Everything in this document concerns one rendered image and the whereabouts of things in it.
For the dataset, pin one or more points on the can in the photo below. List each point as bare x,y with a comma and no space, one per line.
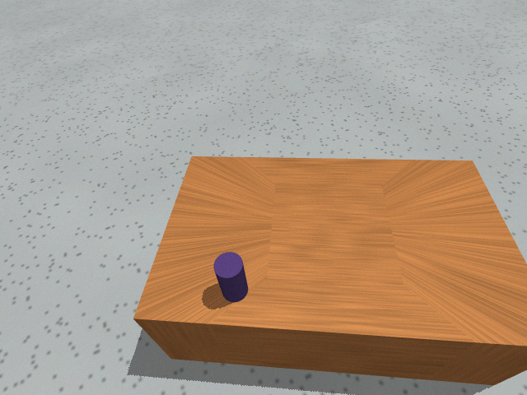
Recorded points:
231,277

